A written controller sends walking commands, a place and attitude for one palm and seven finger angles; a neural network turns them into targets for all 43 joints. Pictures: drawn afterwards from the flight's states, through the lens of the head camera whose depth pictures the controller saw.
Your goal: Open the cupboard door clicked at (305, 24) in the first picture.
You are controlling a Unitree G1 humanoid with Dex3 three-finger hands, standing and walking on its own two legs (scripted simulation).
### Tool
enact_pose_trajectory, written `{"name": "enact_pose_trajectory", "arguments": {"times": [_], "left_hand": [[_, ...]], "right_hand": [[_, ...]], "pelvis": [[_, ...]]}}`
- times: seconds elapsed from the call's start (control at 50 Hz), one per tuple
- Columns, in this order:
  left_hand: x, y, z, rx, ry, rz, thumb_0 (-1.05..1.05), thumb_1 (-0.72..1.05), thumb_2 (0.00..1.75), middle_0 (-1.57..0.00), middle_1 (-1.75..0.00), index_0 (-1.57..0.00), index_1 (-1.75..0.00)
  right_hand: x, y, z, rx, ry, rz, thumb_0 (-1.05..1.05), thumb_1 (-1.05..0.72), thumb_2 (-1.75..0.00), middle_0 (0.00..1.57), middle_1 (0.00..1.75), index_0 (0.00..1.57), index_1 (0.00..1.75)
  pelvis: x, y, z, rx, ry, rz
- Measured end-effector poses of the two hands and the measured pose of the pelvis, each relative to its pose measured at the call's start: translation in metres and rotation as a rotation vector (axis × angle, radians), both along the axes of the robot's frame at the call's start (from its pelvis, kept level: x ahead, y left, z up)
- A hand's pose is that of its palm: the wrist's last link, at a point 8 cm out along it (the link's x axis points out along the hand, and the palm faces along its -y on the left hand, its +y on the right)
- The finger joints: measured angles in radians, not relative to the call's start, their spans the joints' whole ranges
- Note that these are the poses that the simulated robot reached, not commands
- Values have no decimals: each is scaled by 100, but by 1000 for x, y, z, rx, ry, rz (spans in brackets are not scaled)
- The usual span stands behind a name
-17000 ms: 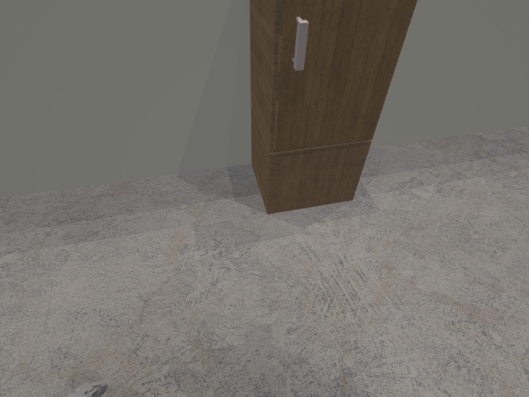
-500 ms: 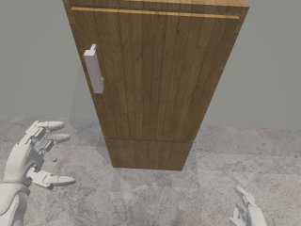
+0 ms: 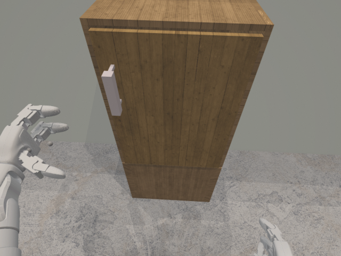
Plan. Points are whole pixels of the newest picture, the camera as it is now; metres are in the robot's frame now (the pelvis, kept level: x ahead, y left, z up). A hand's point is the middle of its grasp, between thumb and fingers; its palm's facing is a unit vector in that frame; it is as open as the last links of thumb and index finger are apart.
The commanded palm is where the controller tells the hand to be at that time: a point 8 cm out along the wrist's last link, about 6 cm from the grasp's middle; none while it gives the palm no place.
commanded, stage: raise the hand with hooked fingers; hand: left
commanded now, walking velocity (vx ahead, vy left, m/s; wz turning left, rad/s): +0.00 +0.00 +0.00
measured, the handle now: (114, 90) +0.53 +0.21 +0.10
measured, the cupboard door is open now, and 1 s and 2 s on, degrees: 0 0 0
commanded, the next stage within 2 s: move the hooked fingers beside the handle in 0.44 s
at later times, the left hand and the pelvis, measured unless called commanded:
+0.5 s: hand (65, 145) +0.30 +0.25 +0.13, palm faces +0.06 -1.00 -0.02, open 14.0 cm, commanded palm +0.27 +0.30 +0.13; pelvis +0.01 -0.02 +0.00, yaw -1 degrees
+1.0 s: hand (71, 128) +0.36 +0.27 +0.12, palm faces +0.07 -1.00 -0.01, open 14.0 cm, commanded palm +0.33 +0.31 +0.12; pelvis +0.01 -0.01 +0.00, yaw -2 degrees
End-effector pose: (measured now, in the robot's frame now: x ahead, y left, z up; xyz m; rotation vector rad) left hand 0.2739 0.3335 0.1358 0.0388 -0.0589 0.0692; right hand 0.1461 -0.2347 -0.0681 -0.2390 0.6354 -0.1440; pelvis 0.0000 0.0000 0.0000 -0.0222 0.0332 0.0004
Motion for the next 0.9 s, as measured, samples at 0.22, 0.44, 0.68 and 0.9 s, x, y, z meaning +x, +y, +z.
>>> {"name": "enact_pose_trajectory", "arguments": {"times": [0.22, 0.44, 0.68, 0.9], "left_hand": [[3, -21, -12, -17, 23, -6, -1, -50, 30, -30, -120, -30, -120], [4, -26, -7, -3, 34, -4, -1, -51, 30, -30, -120, -30, -120], [11, -25, -15, -20, 47, 21, -1, -51, 30, -30, -120, -30, -120], [52, -25, -11, -32, 45, -20, -1, -51, 30, -30, -120, -30, -120]], "right_hand": [[-7, -22, 1, -13, 18, -35, 2, -90, -90, 21, 30, 20, 30], [5, -24, 1, 6, -7, -32, 2, -90, -90, 21, 30, 20, 30], [4, -27, -1, -6, 9, -26, 1, -90, -90, 21, 30, 20, 30], [-20, -31, -8, -17, 83, -81, 1, -90, -90, 21, 30, 20, 30]], "pelvis": [[6, -8, 3, 12, 6, -19], [6, -15, 4, 14, -2, -12], [3, -18, 2, 14, 2, -6], [3, -13, 1, 14, 31, -21]]}}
